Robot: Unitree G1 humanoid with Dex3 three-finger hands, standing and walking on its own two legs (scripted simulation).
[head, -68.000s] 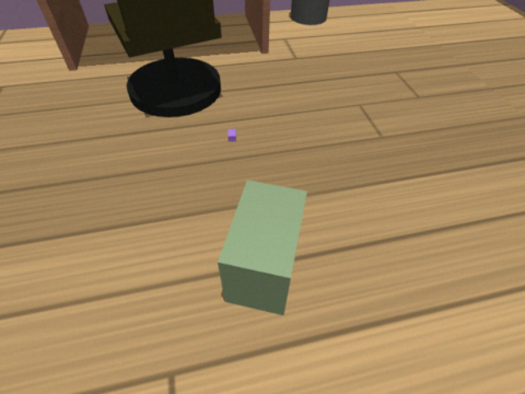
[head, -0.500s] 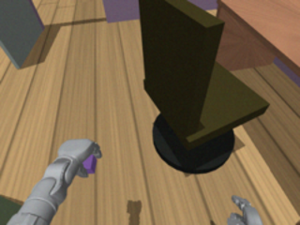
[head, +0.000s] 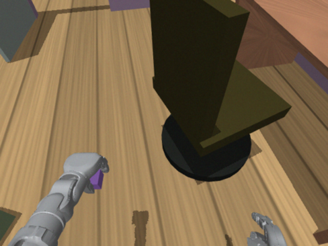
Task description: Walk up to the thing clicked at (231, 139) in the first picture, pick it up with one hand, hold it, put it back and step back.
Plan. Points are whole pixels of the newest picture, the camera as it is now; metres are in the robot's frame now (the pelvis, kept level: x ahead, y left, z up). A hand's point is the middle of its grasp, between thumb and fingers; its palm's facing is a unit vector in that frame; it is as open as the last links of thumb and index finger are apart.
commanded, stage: crouch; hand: left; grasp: from above
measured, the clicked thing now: (89, 179) +0.31 +0.22 -0.10
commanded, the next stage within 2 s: lower in 1.76 s
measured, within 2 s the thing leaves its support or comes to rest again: neither
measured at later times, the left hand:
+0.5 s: hand (109, 185) +0.37 +0.22 -0.30, palm faces -0.42 +0.05 -0.91, open 7.2 cm
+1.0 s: hand (118, 192) +0.41 +0.23 -0.49, palm faces -0.45 +0.01 -0.89, open 7.1 cm
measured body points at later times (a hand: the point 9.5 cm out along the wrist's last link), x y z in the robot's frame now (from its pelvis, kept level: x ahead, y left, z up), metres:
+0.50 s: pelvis -0.05 +0.02 -0.19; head +0.11 +0.03 +0.23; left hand +0.39 +0.22 -0.25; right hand -0.02 -0.27 -0.31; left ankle +0.02 +0.13 -0.73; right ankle +0.01 -0.13 -0.73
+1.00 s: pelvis -0.06 +0.01 -0.33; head +0.17 +0.04 +0.05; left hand +0.43 +0.23 -0.44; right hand -0.01 -0.27 -0.45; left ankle +0.02 +0.13 -0.73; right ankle +0.01 -0.13 -0.73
